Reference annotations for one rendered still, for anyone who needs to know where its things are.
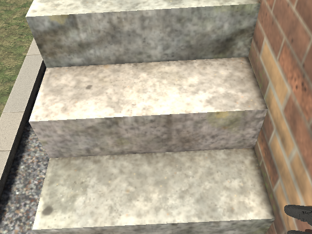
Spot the right robot hand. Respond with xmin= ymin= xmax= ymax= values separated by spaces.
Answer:
xmin=284 ymin=205 xmax=312 ymax=234

